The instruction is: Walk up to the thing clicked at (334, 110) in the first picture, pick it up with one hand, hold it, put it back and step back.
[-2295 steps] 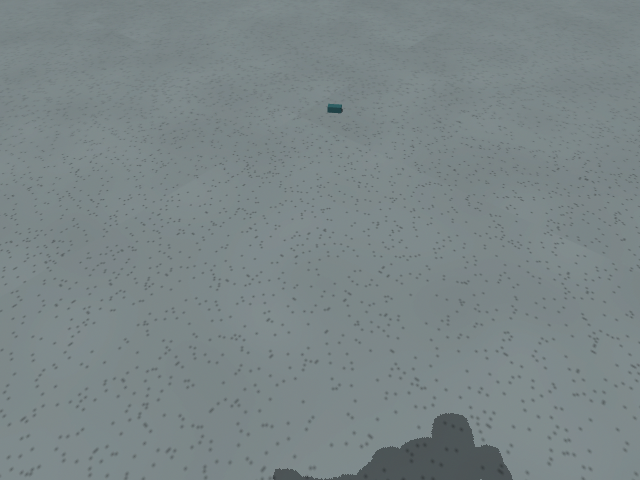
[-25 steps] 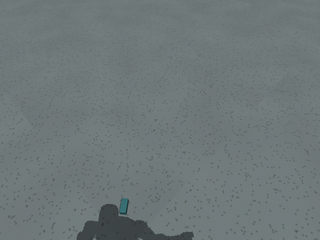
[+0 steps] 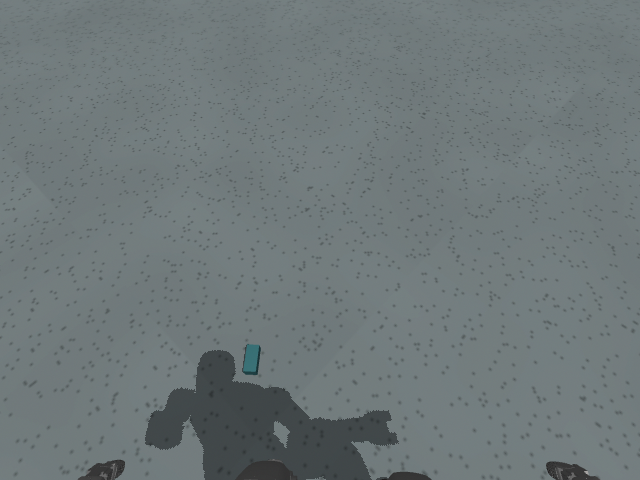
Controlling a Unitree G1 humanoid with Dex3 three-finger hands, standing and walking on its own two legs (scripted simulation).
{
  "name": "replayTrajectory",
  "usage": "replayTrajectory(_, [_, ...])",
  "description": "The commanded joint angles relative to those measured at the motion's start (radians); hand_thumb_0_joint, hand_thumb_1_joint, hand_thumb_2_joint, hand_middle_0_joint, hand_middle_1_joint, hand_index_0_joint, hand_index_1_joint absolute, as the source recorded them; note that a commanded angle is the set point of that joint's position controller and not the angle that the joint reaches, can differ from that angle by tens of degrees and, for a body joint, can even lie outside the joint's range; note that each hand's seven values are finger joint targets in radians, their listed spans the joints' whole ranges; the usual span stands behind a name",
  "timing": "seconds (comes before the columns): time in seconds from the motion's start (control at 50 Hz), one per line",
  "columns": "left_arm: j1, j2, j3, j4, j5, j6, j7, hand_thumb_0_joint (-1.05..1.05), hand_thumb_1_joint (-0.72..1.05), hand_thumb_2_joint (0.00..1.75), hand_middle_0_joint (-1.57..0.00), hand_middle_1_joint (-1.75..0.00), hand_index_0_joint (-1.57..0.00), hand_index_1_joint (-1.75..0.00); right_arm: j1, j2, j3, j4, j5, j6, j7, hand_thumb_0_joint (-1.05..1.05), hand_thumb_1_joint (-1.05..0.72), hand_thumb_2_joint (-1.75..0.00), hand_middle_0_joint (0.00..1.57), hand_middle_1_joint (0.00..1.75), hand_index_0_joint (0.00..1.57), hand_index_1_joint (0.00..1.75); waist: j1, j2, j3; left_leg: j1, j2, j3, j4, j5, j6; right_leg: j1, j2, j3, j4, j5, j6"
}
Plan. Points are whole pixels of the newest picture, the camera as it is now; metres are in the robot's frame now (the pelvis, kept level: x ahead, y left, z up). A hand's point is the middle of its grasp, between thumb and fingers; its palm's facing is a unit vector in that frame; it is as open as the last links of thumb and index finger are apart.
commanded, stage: step back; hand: left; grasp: from above
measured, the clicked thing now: (252, 359) +0.49 +0.22 -0.75
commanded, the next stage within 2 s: none
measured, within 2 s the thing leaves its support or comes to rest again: neither
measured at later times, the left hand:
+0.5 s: hand out of the picture +0.05 +0.31 -0.17, palm faces -0.10 -0.92 -0.39, open 7.4 cm
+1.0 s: hand out of the picture -0.07 +0.33 -0.16, palm faces -0.02 -0.94 -0.35, open 7.4 cm
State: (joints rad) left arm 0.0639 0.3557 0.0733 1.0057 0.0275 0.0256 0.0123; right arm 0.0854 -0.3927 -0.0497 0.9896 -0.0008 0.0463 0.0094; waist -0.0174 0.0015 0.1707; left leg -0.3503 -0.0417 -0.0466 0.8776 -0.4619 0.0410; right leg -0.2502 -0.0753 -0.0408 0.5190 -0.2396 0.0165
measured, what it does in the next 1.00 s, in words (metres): walks backwards: right foot, then left foot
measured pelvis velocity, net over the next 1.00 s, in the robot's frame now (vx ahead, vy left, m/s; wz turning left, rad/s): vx -0.20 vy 0.07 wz -0.01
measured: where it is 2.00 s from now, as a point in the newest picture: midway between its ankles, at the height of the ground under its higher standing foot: outside the picture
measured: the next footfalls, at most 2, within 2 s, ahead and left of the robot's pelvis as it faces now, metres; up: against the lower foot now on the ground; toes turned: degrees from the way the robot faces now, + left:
right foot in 0.52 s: -0.05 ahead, -0.05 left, +0.00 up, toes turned +0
left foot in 0.92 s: -0.16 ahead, +0.19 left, +0.00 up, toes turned -3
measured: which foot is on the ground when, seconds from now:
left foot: down 0.00-0.56, up 0.58-0.90, down 0.92-1.00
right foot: down 0.00-0.10, up 0.12-0.50, down 0.52-0.94, up 0.96-1.00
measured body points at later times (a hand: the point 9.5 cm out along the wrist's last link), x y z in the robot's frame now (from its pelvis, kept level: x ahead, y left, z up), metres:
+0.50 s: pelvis -0.07 +0.06 -0.01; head +0.00 +0.05 +0.43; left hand +0.05 +0.36 -0.14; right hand +0.01 -0.25 -0.14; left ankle -0.03 +0.13 -0.74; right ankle -0.09 -0.05 -0.73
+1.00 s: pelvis -0.20 +0.07 -0.01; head -0.14 +0.10 +0.43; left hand -0.07 +0.38 -0.14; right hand -0.12 -0.24 -0.12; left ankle -0.20 +0.19 -0.74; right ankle -0.12 -0.05 -0.71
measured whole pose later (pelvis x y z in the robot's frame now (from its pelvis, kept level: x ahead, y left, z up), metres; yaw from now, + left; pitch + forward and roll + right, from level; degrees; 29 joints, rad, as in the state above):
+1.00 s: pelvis -0.20 +0.07 -0.01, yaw -1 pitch -4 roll +0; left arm 0.11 0.38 0.08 0.80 0.03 0.08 0.01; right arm 0.16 -0.35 -0.04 0.89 -0.04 0.02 -0.01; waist -0.01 -0.07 0.20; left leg -0.22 -0.03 -0.03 0.63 -0.34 0.02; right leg -0.46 0.05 0.10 0.85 -0.45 -0.01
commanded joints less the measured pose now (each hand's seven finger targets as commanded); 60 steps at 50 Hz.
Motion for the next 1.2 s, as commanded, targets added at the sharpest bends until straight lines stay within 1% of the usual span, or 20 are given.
replayTrajectory(0.0, [-0.097,0.264,0.054,-0.153,0.001,-0.015,0.023,0.0,0.9,0.9,-0.2,-0.3,-0.2,-0.3,0.121,-0.164,-0.049,-0.054,-0.002,-0.004,-0.007,0.0,-0.9,-0.9,0.2,0.3,0.2,0.3,-0.016,-0.172,-0.222,0.057,0.045,-0.009,-0.147,0.054,0.003,0.064,-0.209,0.146,0.002,0.428,-0.19])
replayTrajectory(0.04, [-0.096,0.247,0.042,-0.172,-0.018,0.004,0.02,0.0,0.9,0.9,-0.2,-0.3,-0.2,-0.3,0.151,-0.156,-0.056,-0.049,-0.019,-0.021,-0.013,0.0,-0.9,-0.9,0.2,0.3,0.2,0.3,-0.037,-0.096,-0.209,0.108,0.056,0.012,-0.468,0.389,-0.014,0.079,-0.131,0.096,0.153,0.358,-0.118])
replayTrajectory(0.06, [-0.07,0.194,0.036,-0.183,-0.032,0.015,0.019,0.0,0.9,0.9,-0.2,-0.3,-0.2,-0.3,0.139,-0.207,-0.072,-0.057,-0.037,-0.03,-0.019,0.0,-0.9,-0.9,0.2,0.3,0.2,0.3,-0.017,0.096,-0.206,0.162,0.163,-0.158,-0.514,0.693,-0.011,-0.012,0.002,0.052,0.297,0.16,-0.07])
replayTrajectory(0.08, [-0.042,0.142,0.029,-0.19,-0.037,0.021,0.024,0.0,0.9,0.9,-0.2,-0.3,-0.2,-0.3,0.134,-0.281,-0.087,-0.069,-0.046,-0.036,-0.022,0.0,-0.9,-0.9,0.2,0.3,0.2,0.3,-0.003,0.259,-0.196,0.302,0.289,-0.356,-0.512,0.959,0.035,-0.256,0.17,0.102,0.431,-0.367,-0.052])
replayTrajectory(0.1, [-0.008,0.174,0.034,-0.171,-0.028,0.032,0.035,0.0,0.9,0.9,-0.2,-0.3,-0.2,-0.3,0.127,-0.29,-0.086,-0.077,-0.039,-0.036,-0.024,0.0,-0.9,-0.9,0.2,0.3,0.2,0.3,0.004,0.142,-0.22,0.296,0.306,-0.312,-0.432,1.057,0.064,-0.239,0.168,0.202,0.518,-0.419,-0.054])
replayTrajectory(0.12, [-0.013,0.179,0.031,-0.166,-0.026,0.032,0.042,0.0,0.9,0.9,-0.2,-0.3,-0.2,-0.3,0.114,-0.318,-0.09,-0.101,-0.033,-0.036,-0.027,0.0,-0.9,-0.9,0.2,0.3,0.2,0.3,-0.029,0.229,-0.229,0.237,0.346,-0.385,-0.476,0.979,0.069,-0.23,0.182,0.238,0.565,-0.429,-0.05])
replayTrajectory(0.18, [0.018,0.204,0.038,-0.155,-0.039,0.033,0.039,0.0,0.9,0.9,-0.2,-0.3,-0.2,-0.3,-0.001,-0.225,-0.066,-0.129,-0.036,-0.038,-0.048,0.0,-0.9,-0.9,0.2,0.3,0.2,0.3,0.034,0.173,-0.231,0.316,0.217,-0.174,-0.423,0.95,0.012,-0.283,0.172,0.271,0.628,-0.248,-0.051])
replayTrajectory(0.36, [0.018,0.195,0.043,-0.196,-0.017,0.013,0.026,0.0,0.9,0.9,-0.2,-0.3,-0.2,-0.3,0.103,-0.199,-0.072,-0.154,-0.02,-0.033,-0.061,0.0,-0.9,-0.9,0.2,0.3,0.2,0.3,-0.036,0.105,-0.202,0.388,0.267,-0.177,-0.393,0.866,0.107,-0.188,0.116,0.146,0.304,-0.234,-0.01])
replayTrajectory(0.46, [0.114,0.186,0.053,-0.166,-0.003,0.004,0.012,0.0,0.9,0.9,-0.2,-0.3,-0.2,-0.3,0.025,-0.226,-0.076,-0.179,-0.014,-0.031,-0.049,0.0,-0.9,-0.9,0.2,0.3,0.2,0.3,0.01,0.101,-0.223,0.219,0.294,-0.213,-0.403,0.58,0.131,0.007,0.092,0.09,0.095,-0.113,-0.056])
replayTrajectory(0.5, [0.166,0.194,0.057,-0.152,0.001,-0.006,0.009,0.0,0.9,0.9,-0.2,-0.3,-0.2,-0.3,-0.008,-0.212,-0.069,-0.186,-0.004,-0.029,-0.042,0.0,-0.9,-0.9,0.2,0.3,0.2,0.3,0.034,0.022,-0.233,0.136,0.243,-0.168,-0.354,0.479,0.097,0.098,0.076,0.135,-0.001,0.091,-0.089])
replayTrajectory(0.56, [0.056,0.322,0.084,-0.223,0.005,-0.013,0.004,0.0,0.9,0.9,-0.2,-0.3,-0.2,-0.3,-0.017,-0.157,-0.06,-0.189,0.0,-0.017,-0.042,0.0,-0.9,-0.9,0.2,0.3,0.2,0.3,0.046,-0.317,-0.13,-0.012,-0.062,-0.002,0.129,-0.119,-0.041,-0.066,-0.304,0.602,-0.206,0.242,-0.358])
replayTrajectory(0.58, [0.033,0.303,0.082,-0.248,0.006,-0.017,0.008,0.0,0.9,0.9,-0.2,-0.3,-0.2,-0.3,0.013,-0.176,-0.063,-0.176,-0.006,-0.013,-0.041,0.0,-0.9,-0.9,0.2,0.3,0.2,0.3,0.036,-0.244,-0.101,-0.018,-0.063,-0.091,0.26,-0.162,-0.049,-0.109,-0.317,0.619,-0.203,0.287,-0.372])
replayTrajectory(0.66, [0.002,0.226,0.072,-0.271,0.0,-0.017,0.018,0.0,0.9,0.9,-0.2,-0.3,-0.2,-0.3,0.081,-0.162,-0.045,-0.146,0.002,-0.02,-0.036,0.0,-0.9,-0.9,0.2,0.3,0.2,0.3,0.012,-0.092,-0.138,-0.064,-0.107,-0.115,0.313,-0.043,-0.05,-0.02,-0.118,0.305,-0.121,0.395,-0.23])
replayTrajectory(0.8, [0.113,0.234,0.068,-0.299,0.012,0.002,0.019,0.0,0.9,0.9,-0.2,-0.3,-0.2,-0.3,0.088,-0.146,-0.034,-0.187,-0.003,-0.036,-0.047,0.0,-0.9,-0.9,0.2,0.3,0.2,0.3,0.06,-0.206,-0.275,-0.077,0.01,-0.022,-0.146,-0.07,-0.063,0.295,-0.147,0.297,-0.018,0.52,-0.235])
replayTrajectory(0.88, [0.069,0.237,0.057,-0.321,-0.007,0.028,0.005,0.0,0.9,0.9,-0.2,-0.3,-0.2,-0.3,0.162,-0.157,-0.058,-0.155,-0.026,-0.045,-0.041,0.0,-0.9,-0.9,0.2,0.3,0.2,0.3,0.01,-0.138,-0.269,0.178,0.032,-0.001,-0.505,0.317,-0.023,0.089,-0.066,0.231,0.089,0.318,-0.126])
replayTrajectory(0.92, [0.055,0.181,0.048,-0.335,-0.014,0.027,0.005,0.0,0.9,0.9,-0.2,-0.3,-0.2,-0.3,0.114,-0.318,-0.092,-0.172,-0.05,-0.044,-0.035,0.0,-0.9,-0.9,0.2,0.3,0.2,0.3,0.002,0.218,-0.207,0.249,0.37,-0.433,-0.577,0.43,0.124,-0.267,0.188,0.122,0.34,-0.276,-0.042])
replayTrajectory(0.94, [0.0,0.22,0.072,-0.336,0.004,0.026,0.019,0.0,0.9,0.9,-0.2,-0.3,-0.2,-0.3,0.081,-0.366,-0.1,-0.191,-0.04,-0.044,-0.032,0.0,-0.9,-0.9,0.2,0.3,0.2,0.3,-0.048,0.23,-0.165,0.025,0.478,-0.493,-0.593,0.444,0.26,-0.177,0.178,0.213,0.549,-0.431,-0.019])
replayTrajectory(0.96, [-0.001,0.24,0.076,-0.325,0.006,0.028,0.019,0.0,0.9,0.9,-0.2,-0.3,-0.2,-0.3,0.019,-0.348,-0.098,-0.204,-0.039,-0.053,-0.04,0.0,-0.9,-0.9,0.2,0.3,0.2,0.3,-0.021,0.223,-0.122,-0.055,0.498,-0.508,-0.606,0.433,0.283,-0.155,0.146,0.25,0.694,-0.382,-0.024])
replayTrajectory(1.04, [0.15,0.213,0.08,-0.26,-0.018,0.034,-0.001,0.0,0.9,0.9,-0.2,-0.3,-0.2,-0.3,-0.048,-0.216,-0.058,-0.222,-0.039,-0.059,-0.044,0.0,-0.9,-0.9,0.2,0.3,0.2,0.3,0.073,0.122,-0.12,0.082,0.249,-0.154,-0.513,0.52,0.133,-0.241,0.215,0.251,0.786,-0.206,-0.03])
replayTrajectory(1.18, [0.124,0.194,0.063,-0.279,-0.006,0.015,0.002,0.0,0.9,0.9,-0.2,-0.3,-0.2,-0.3,0.094,-0.237,-0.079,-0.223,-0.027,-0.051,-0.05,0.0,-0.9,-0.9,0.2,0.3,0.2,0.3,-0.021,0.187,-0.228,0.376,0.315,-0.173,-0.397,0.682,0.217,-0.225,0.105,0.172,0.376,-0.293,0.034])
